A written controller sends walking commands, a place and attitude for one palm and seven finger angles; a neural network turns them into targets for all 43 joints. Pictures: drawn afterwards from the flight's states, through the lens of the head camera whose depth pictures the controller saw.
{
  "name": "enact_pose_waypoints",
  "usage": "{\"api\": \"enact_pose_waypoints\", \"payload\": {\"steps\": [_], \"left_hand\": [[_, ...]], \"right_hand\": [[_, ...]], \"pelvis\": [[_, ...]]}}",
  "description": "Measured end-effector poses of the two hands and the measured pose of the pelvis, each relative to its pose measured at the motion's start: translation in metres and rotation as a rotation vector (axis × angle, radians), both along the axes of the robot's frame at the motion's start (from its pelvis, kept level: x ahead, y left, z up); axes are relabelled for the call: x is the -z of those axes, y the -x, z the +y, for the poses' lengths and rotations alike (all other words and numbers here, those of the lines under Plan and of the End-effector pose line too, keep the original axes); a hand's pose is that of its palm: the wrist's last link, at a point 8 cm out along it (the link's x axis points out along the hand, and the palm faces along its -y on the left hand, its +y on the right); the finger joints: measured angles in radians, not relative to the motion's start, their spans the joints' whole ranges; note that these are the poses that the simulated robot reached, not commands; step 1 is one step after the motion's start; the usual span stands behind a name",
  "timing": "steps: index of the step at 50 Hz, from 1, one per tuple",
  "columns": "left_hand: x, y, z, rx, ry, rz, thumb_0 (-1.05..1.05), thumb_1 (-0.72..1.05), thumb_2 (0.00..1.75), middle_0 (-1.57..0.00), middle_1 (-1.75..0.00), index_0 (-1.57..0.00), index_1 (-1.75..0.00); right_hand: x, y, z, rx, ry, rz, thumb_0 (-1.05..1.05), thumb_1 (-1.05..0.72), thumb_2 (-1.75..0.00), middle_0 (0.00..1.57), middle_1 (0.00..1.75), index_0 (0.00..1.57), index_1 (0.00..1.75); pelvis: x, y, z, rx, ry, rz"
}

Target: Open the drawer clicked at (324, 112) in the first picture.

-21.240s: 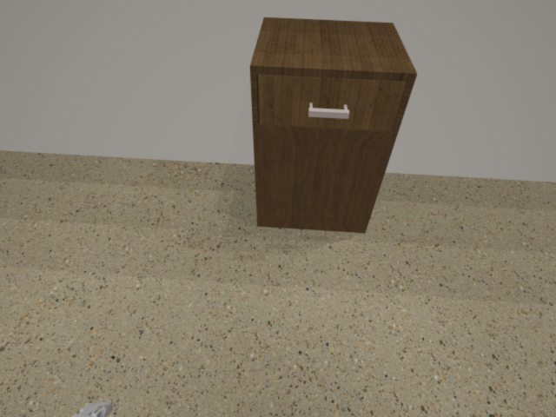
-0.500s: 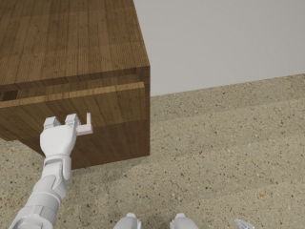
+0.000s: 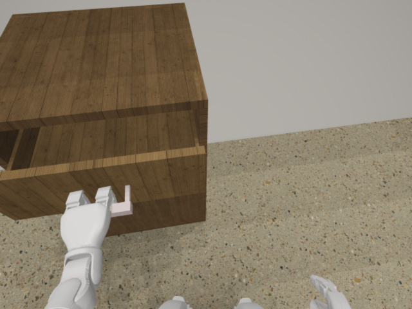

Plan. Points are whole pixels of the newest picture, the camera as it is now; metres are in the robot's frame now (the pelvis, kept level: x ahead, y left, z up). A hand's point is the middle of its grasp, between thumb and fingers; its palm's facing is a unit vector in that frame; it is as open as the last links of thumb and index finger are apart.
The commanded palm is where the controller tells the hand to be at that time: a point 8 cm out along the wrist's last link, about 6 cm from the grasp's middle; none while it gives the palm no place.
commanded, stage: pull the drawer open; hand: left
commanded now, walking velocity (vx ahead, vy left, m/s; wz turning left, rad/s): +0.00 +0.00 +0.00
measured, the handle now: (100, 203) +0.33 +0.25 -0.04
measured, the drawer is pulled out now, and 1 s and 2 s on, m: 0.12 0.23 0.30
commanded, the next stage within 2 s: open the thumb to release the handle in 1.84 s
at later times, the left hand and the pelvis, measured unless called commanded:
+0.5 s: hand (97, 256) +0.23 +0.24 -0.06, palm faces -0.04 -0.05 -1.00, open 5.5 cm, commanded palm +0.19 +0.23 -0.01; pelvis -0.01 -0.02 +0.00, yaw +1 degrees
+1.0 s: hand (95, 288) +0.17 +0.22 -0.06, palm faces -0.06 -0.08 -0.99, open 5.6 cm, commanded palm +0.13 +0.22 -0.01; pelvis +0.00 -0.02 -0.01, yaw +1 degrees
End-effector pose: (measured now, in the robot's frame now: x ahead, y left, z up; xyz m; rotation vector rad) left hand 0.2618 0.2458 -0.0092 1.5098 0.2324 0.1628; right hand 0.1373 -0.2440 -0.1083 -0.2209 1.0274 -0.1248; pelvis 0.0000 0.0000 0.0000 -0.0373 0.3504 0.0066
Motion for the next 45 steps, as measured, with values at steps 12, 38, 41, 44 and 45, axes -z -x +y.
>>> {"api": "enact_pose_waypoints", "payload": {"steps": [12,38,41,44,45], "left_hand": [[0.001,0.029,-0.007,-0.010,-0.015,-0.006,0.03,0.74,0.85,-0.33,-1.34,-0.41,-1.35],[0.000,0.080,-0.020,-0.038,-0.007,0.006,0.04,0.74,0.84,-0.32,-1.34,-0.41,-1.35],[-0.001,0.086,-0.022,-0.042,-0.003,0.010,0.04,0.74,0.83,-0.32,-1.34,-0.41,-1.35],[-0.001,0.091,-0.023,-0.046,0.007,0.016,0.05,0.73,0.82,-0.32,-1.33,-0.41,-1.35],[-0.002,0.094,-0.023,-0.047,0.010,0.018,0.05,0.73,0.81,-0.32,-1.33,-0.41,-1.35]], "right_hand": [[0.003,-0.004,-0.004,-0.028,-0.004,-0.039,0.01,-0.91,-0.90,0.21,0.30,0.20,0.30],[-0.002,-0.037,-0.010,-0.069,-0.015,-0.138,0.01,-0.91,-0.90,0.21,0.30,0.20,0.30],[-0.003,-0.043,-0.008,-0.076,-0.021,-0.151,0.01,-0.91,-0.90,0.21,0.30,0.20,0.30],[-0.004,-0.048,-0.005,-0.083,-0.029,-0.164,0.01,-0.91,-0.90,0.21,0.30,0.20,0.30],[-0.005,-0.049,-0.004,-0.086,-0.030,-0.168,0.01,-0.91,-0.90,0.21,0.30,0.20,0.30]], "pelvis": [[0.004,0.009,-0.007,-0.008,-0.010,-0.021],[0.008,0.007,-0.020,-0.006,-0.026,-0.032],[0.008,0.006,-0.021,-0.005,-0.027,-0.033],[0.009,0.005,-0.021,-0.003,-0.029,-0.033],[0.009,0.004,-0.021,-0.002,-0.029,-0.033]]}}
